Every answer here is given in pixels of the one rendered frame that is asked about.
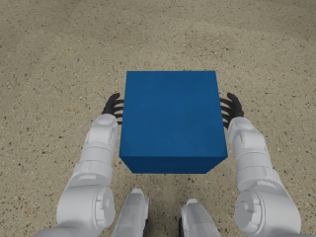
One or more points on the right robot thigh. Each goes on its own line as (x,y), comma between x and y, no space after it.
(196,219)

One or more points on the left robot hand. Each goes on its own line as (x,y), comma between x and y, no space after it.
(111,109)

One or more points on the right robot hand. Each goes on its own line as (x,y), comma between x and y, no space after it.
(235,110)

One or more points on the carton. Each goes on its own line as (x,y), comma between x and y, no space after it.
(172,122)

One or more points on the robot right shin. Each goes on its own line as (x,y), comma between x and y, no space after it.
(188,233)

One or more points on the robot left forearm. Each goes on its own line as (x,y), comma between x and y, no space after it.
(95,164)

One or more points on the robot right forearm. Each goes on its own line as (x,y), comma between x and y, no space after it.
(252,158)

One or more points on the robot right upper arm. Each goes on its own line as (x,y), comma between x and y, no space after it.
(264,214)

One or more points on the robot left upper arm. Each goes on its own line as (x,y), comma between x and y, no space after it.
(83,211)

